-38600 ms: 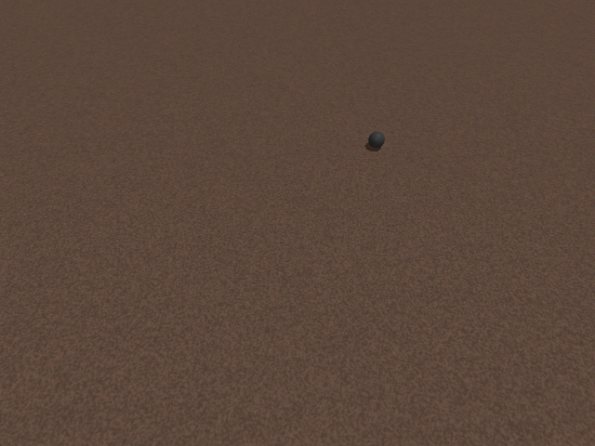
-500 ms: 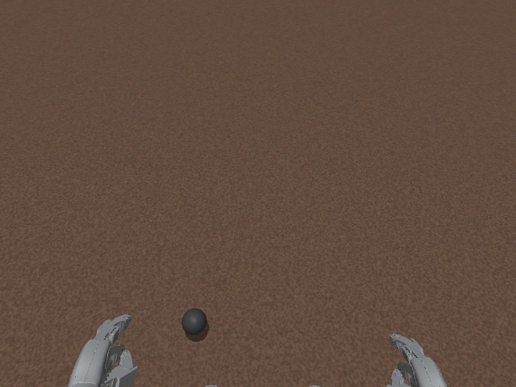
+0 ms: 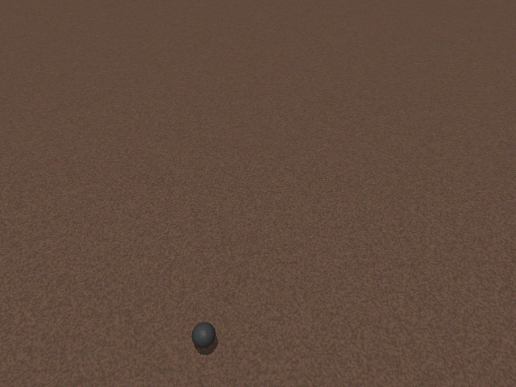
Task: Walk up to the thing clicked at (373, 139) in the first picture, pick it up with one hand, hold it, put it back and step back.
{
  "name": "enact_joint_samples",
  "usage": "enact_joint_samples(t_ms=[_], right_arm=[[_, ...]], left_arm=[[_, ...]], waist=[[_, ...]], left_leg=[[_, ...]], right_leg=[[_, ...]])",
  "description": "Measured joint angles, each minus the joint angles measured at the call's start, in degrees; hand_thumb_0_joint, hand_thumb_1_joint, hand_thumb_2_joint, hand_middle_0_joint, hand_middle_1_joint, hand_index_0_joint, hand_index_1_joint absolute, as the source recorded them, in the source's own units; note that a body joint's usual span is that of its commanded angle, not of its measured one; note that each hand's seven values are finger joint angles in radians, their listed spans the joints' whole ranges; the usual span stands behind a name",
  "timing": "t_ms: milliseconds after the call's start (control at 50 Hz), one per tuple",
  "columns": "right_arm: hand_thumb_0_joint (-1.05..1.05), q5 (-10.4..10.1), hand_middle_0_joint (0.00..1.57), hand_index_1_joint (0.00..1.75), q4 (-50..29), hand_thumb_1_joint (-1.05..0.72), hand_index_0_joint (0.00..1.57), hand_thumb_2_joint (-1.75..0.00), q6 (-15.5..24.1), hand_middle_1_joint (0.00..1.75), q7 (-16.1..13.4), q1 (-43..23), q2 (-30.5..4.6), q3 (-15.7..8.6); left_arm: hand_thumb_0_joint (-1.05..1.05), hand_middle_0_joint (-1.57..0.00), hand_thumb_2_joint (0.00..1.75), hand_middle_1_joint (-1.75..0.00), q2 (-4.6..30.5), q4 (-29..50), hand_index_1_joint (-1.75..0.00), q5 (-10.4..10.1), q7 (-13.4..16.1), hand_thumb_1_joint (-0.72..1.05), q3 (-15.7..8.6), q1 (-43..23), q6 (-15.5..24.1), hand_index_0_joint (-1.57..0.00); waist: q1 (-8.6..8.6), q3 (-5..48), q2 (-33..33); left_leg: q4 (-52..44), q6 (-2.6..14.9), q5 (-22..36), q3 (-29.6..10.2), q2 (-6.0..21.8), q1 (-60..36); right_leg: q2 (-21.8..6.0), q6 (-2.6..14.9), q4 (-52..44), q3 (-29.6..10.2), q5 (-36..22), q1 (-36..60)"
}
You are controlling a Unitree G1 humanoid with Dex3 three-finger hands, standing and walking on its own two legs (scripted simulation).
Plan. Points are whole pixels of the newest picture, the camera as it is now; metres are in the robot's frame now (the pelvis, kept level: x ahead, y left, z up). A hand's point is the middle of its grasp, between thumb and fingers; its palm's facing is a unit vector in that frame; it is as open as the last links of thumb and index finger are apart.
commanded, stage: stand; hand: left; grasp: from above
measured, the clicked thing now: (203, 334) +0.43 +0.20 -0.73
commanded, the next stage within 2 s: step back in 1.92 s
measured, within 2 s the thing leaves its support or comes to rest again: neither
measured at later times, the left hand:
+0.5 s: hand out of the picture +0.05 +0.23 -0.15, palm faces +0.02 -0.94 -0.34, open 7.4 cm
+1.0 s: hand out of the picture +0.06 +0.22 -0.15, palm faces +0.01 -0.94 -0.34, open 7.4 cm
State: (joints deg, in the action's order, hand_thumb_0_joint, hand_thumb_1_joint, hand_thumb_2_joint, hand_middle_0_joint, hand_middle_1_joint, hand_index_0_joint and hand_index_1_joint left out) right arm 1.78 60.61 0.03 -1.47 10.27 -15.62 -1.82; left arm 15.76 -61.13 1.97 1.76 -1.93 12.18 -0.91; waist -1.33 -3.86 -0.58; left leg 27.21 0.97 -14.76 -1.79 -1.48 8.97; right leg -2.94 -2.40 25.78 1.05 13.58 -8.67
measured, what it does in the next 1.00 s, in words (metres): stands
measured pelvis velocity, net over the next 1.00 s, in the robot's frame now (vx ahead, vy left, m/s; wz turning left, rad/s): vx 0.00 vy -0.02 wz -0.01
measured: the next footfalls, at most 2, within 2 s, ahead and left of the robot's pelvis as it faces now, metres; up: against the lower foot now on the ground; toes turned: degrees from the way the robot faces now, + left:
none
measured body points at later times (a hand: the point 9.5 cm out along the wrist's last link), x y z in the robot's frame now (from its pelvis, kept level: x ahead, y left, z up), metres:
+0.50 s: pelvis +0.00 -0.01 +0.01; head -0.01 -0.02 +0.46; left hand +0.05 +0.28 -0.13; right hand +0.06 -0.30 -0.13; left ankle +0.00 +0.11 -0.74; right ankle +0.01 -0.15 -0.74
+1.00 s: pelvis +0.00 -0.02 +0.01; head +0.00 -0.03 +0.46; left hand +0.06 +0.27 -0.13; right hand +0.06 -0.31 -0.14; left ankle +0.00 +0.11 -0.74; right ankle +0.01 -0.15 -0.74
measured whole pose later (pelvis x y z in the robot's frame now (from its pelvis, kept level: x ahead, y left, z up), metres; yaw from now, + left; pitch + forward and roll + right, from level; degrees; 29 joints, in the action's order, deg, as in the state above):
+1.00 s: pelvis +0.00 -0.02 +0.01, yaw +0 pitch -4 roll +0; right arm 1.1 65.4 0.4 -0.7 7.4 -18.5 -0.3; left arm 17.7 -66.6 1.2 0.3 -1.7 6.9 0.2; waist -0.3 -3.7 -1.3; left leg 19.3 -0.8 -10.3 -2.0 0.3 5.3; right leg -1.2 -0.7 19.1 1.3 9.7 -5.7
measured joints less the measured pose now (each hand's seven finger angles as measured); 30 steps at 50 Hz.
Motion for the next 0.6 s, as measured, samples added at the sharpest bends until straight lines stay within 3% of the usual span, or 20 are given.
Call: enact_joint_samples(t_ms=[600], right_arm=[[0.01, -0.55, 0.2, 0.3, 4.54, -0.91, 0.2, -0.9, 0.06, 0.3, 0.39, -2.49, -2.61, 0.81]], left_arm=[[0.0, -0.21, 0.9, -0.3, 1.39, -4.88, -0.3, -0.47, -0.86, 0.9, 0.16, -5.11, 0.96, -0.2]], waist=[[0.88, 0.17, -0.49]], left_leg=[[-7.27, -1.24, 4.13, -0.27, 1.18, -3.89]], right_leg=[[1.13, 1.1, -6.38, 0.32, -3.7, 3.42]])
